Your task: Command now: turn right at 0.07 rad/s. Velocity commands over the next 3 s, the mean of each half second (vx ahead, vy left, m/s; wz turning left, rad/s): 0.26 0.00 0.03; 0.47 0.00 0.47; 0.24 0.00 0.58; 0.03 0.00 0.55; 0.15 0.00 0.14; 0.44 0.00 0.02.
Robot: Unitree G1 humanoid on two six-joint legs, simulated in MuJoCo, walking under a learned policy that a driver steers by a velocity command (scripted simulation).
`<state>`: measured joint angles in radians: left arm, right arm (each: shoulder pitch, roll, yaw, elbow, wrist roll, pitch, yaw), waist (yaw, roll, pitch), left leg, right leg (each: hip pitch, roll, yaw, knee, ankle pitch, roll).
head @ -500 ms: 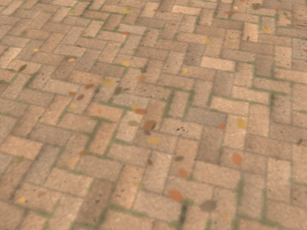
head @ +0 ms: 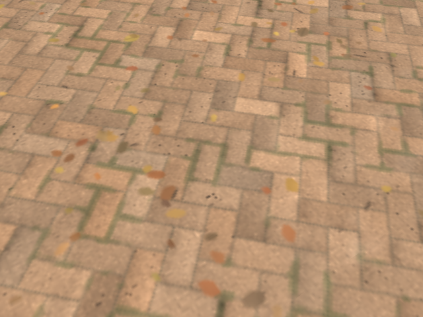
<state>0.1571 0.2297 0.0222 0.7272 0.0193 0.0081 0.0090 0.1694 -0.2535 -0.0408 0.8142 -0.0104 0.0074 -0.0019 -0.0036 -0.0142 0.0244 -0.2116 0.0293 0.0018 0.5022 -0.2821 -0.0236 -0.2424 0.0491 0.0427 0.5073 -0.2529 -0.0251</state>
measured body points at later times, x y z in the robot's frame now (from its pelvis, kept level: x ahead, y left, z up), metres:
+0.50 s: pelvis +0.10 -0.01 +0.01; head +0.12 -0.03 +0.46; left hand +0.07 +0.25 -0.11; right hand +0.26 -0.27 -0.11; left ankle +0.16 +0.15 -0.66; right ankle +0.02 -0.10 -0.74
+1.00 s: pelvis +0.37 +0.08 +0.01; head +0.40 +0.10 +0.46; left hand +0.45 +0.39 -0.08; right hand +0.54 -0.16 -0.10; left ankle +0.36 +0.14 -0.74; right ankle +0.52 -0.08 -0.66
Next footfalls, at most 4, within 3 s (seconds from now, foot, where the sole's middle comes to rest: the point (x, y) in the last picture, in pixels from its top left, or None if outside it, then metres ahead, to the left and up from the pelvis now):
0.76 left None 0.40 0.15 -0.77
1.22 right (196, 253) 0.73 0.07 -0.77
1.66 left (136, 308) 0.54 0.25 -0.77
2.12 right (188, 258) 0.71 0.10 -0.77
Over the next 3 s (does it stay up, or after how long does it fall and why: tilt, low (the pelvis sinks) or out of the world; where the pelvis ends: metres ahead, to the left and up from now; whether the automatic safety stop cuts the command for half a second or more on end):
stays up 0.77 0.38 -0.02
